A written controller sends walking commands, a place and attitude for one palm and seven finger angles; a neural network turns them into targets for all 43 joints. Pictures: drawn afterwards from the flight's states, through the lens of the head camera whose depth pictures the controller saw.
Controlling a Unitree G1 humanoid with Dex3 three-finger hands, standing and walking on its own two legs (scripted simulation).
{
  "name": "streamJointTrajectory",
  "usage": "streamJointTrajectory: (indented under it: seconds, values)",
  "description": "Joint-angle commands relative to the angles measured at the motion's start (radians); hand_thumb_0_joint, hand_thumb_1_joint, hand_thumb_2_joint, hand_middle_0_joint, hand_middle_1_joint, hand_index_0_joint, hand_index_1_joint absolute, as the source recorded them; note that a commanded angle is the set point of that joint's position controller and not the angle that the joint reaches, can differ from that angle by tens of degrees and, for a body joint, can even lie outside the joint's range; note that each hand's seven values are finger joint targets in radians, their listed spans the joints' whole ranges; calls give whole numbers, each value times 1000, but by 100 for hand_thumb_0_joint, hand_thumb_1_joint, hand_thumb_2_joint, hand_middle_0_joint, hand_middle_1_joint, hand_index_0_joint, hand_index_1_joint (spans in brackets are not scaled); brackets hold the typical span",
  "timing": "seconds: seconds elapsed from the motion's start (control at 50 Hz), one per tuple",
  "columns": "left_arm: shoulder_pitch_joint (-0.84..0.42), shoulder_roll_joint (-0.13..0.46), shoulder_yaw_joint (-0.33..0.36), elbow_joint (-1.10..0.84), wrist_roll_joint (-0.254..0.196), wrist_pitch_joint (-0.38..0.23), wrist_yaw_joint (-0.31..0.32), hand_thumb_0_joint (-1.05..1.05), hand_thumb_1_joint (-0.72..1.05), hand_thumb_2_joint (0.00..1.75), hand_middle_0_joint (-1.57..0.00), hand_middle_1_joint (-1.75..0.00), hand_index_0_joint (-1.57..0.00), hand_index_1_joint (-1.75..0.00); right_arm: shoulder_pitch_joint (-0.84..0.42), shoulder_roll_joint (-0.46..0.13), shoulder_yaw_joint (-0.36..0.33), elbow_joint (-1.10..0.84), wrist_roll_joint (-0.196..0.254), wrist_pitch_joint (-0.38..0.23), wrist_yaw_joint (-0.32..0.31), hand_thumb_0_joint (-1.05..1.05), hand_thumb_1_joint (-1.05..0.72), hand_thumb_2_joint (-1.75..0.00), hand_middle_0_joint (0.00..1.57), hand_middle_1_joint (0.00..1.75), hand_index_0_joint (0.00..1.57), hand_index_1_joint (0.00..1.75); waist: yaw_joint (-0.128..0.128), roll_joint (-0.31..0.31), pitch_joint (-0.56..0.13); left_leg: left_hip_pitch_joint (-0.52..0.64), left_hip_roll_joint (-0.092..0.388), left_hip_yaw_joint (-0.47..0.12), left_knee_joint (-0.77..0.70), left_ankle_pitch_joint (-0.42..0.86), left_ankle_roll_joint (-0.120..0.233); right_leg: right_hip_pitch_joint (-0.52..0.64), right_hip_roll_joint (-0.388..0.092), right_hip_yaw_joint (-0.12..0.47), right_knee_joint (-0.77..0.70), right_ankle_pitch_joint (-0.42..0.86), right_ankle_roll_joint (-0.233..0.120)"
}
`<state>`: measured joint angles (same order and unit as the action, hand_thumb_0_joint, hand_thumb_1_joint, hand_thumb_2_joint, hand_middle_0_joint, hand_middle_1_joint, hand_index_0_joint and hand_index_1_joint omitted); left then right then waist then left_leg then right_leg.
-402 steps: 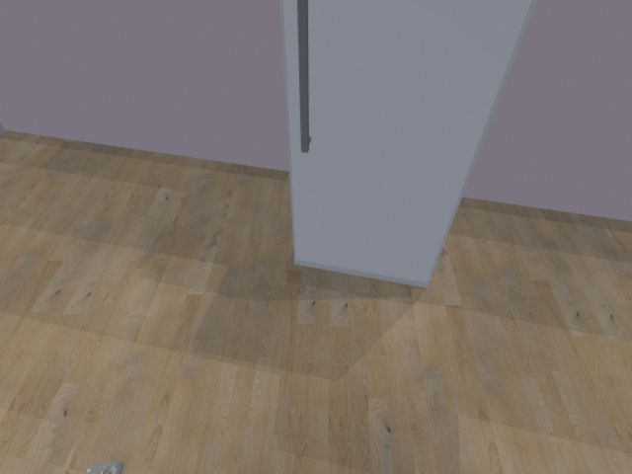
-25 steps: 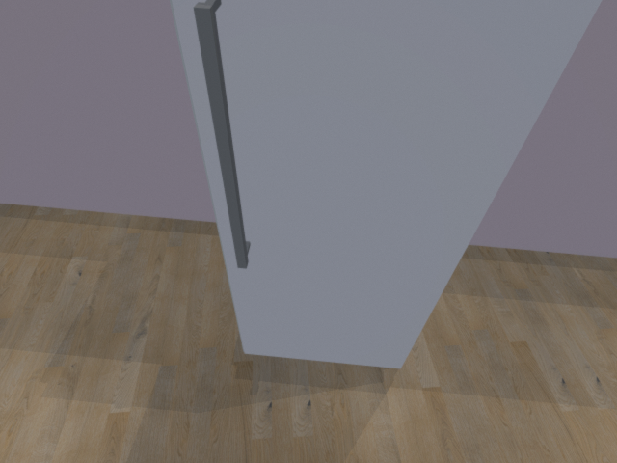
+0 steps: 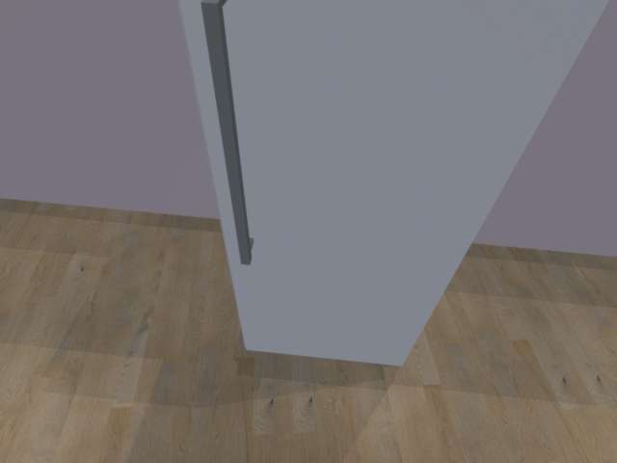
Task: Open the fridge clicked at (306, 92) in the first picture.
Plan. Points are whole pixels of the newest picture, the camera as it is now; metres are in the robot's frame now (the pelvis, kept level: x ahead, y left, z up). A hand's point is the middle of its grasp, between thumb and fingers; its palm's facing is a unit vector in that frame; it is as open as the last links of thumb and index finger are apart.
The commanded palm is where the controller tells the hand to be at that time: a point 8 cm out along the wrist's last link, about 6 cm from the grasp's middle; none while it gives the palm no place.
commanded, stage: look again from close up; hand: left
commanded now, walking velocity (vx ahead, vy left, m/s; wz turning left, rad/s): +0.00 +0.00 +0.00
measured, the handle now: (236, 161) +0.53 +0.16 +0.10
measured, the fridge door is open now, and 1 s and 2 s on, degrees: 0 0 0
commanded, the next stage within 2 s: raise the hand to about handle height in 0.46 s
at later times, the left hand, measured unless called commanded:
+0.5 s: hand out of the picture -0.02 +0.18 -0.18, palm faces +0.03 -0.98 -0.19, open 7.4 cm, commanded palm none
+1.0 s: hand (164, 451) +0.15 +0.19 -0.06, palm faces +0.07 -1.00 -0.02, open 8.7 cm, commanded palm +0.13 +0.25 -0.03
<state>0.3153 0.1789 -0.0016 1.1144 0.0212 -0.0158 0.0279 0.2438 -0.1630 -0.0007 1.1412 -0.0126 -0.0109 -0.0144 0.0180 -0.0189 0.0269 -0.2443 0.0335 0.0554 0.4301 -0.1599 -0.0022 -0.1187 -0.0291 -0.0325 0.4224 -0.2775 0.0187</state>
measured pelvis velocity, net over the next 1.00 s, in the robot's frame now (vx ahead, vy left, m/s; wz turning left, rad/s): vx -0.02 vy -0.02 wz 0.01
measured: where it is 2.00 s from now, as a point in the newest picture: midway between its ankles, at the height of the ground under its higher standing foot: outside the picture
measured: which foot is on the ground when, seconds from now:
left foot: down 0.00-1.00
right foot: down 0.00-1.00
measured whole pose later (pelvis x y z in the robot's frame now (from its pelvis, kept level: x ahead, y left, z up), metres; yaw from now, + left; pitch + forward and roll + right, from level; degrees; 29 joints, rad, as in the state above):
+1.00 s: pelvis -0.02 -0.02 -0.09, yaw +1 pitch +10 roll -1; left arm 0.49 0.24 0.23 0.05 -0.30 -0.36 -0.35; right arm 0.16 -0.26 -0.07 0.52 0.02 -0.29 -0.04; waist 0.03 -0.01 -0.14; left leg -0.87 0.07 -0.01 1.15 -0.44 -0.04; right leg -0.73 -0.02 -0.06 1.18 -0.62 -0.02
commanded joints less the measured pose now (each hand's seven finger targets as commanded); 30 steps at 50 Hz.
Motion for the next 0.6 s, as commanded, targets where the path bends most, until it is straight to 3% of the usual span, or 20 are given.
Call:
streamJointTrajectory:
  seconds: [0.0, 0.2, 0.52, 0.54, 0.56, 0.58]
  values:
    - [64, 108, 22, -24, -3, -10, 3, 0, 90, 90, -20, -30, -20, -30, 24, -127, -26, -38, 3, -19, -13, 0, -90, -90, 20, 30, 20, 30, -4, 8, 39, 51, 76, -94, -77, 43, 17, -108, -77, 67, -106, 44, -38]
    - [66, 107, 22, -22, -3, -9, 3, 0, 90, 90, -20, -30, -20, -30, 22, -127, -27, -41, 2, -19, -13, 0, -90, -90, 20, 30, 20, 30, -5, 27, 40, 48, 74, -97, -79, 28, 17, -110, -77, 66, -106, 40, -37]
    - [61, 107, 24, -21, -3, -9, 2, 0, 90, 90, -20, -30, -20, -30, 20, -130, -26, -41, 3, -20, -13, 0, -90, -90, 20, 30, 20, 30, -4, 11, 31, 55, 77, -99, -83, 38, 18, -102, -79, 62, -105, 49, -34]
    - [46, 244, 10, -102, 19, -29, 9, 0, 90, 90, -20, -30, -20, -30, -10, -228, -35, -164, -8, -30, -1, 0, -90, -90, 20, 30, 20, 30, -31, 79, 109, 62, 47, -100, -9, 168, 9, -124, -78, 53, -92, 199, -50]
    - [-724, 343, 164, -1538, -191, -215, 34, 0, 88, 89, -20, -32, -20, -32, -1, -256, -13, -456, 46, -177, -36, 0, -90, -90, 20, 30, 20, 30, -127, 231, -451, 320, -24, -12, 10, 173, 38, -105, 33, -1, 2, 238, -43]
    - [-194, 240, 111, -1303, -154, -149, 74, 0, 85, 88, -20, -33, -20, -33, -8, -201, 4, -427, 49, -260, -62, 0, -90, -90, 20, 30, 20, 30, -27, 286, -431, 367, 19, -20, -41, 160, 12, -160, 25, -49, 110, 84, -57]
